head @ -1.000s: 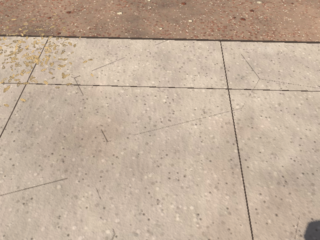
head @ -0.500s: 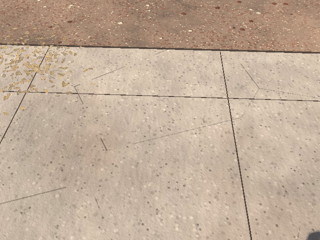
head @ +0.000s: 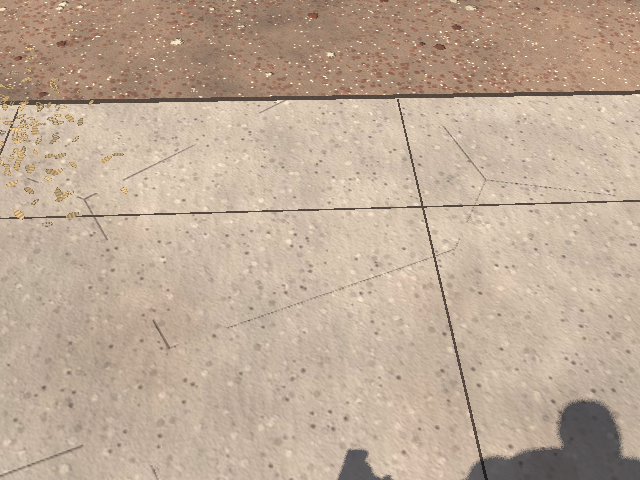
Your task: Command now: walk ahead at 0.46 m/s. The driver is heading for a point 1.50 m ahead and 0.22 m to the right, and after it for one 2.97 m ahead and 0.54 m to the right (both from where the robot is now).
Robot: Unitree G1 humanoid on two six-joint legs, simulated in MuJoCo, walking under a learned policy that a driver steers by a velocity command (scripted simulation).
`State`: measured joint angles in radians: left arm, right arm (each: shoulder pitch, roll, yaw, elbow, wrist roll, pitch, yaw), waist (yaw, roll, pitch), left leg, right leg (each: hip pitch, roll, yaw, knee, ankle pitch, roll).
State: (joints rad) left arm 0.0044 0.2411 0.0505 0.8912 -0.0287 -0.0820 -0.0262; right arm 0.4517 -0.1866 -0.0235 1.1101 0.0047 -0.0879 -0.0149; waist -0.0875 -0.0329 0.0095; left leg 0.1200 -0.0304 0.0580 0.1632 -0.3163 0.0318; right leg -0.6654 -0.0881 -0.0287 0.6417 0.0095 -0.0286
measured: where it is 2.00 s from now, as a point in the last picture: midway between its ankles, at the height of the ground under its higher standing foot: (295, 222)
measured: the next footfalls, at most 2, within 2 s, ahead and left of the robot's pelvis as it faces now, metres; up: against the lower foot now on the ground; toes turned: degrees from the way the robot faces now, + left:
right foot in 0.12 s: +0.27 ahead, -0.13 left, +0.00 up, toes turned -3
left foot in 0.66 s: +0.58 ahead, +0.11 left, +0.00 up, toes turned +3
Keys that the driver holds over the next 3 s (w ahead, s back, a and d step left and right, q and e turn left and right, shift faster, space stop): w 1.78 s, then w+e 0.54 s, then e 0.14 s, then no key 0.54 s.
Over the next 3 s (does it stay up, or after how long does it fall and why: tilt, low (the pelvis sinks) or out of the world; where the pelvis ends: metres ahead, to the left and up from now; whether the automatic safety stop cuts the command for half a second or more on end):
stays up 1.57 -0.09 -0.01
